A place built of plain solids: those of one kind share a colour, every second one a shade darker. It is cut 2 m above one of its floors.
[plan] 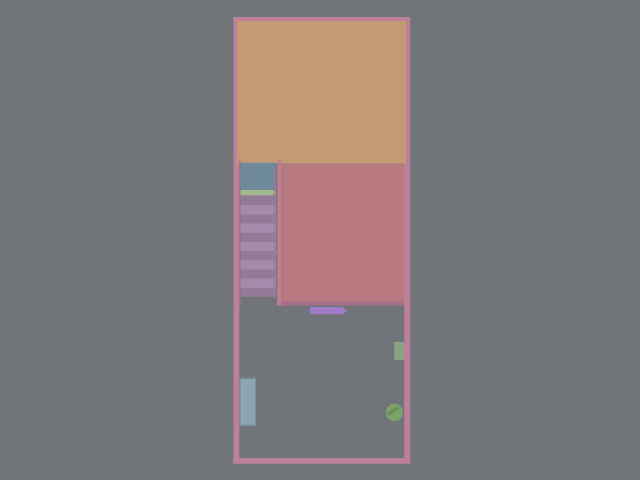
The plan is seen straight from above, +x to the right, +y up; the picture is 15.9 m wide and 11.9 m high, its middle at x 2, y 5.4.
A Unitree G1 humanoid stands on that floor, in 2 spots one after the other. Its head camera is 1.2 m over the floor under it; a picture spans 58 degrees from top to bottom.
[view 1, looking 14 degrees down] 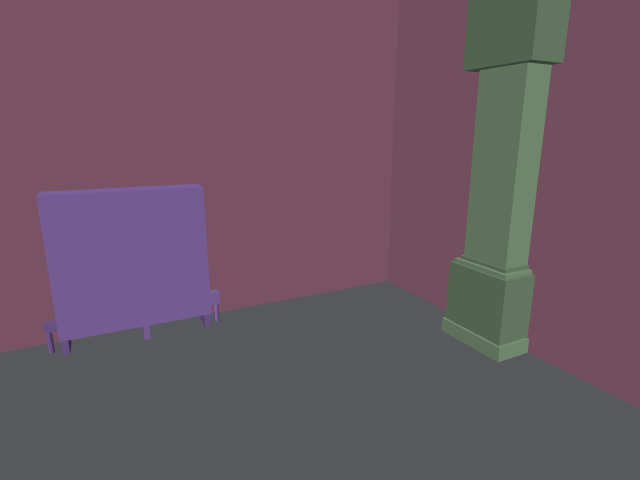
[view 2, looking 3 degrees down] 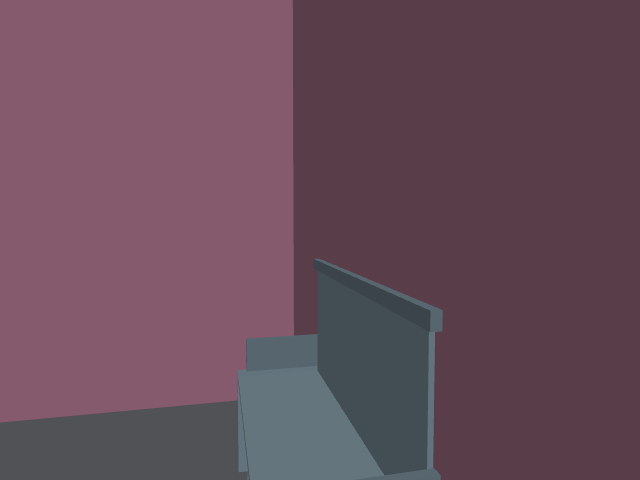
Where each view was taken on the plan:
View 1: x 2.04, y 1.00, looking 63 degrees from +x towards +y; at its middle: wall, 3.21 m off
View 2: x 0.47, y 2.83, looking -103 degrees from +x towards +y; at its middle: wall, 2.11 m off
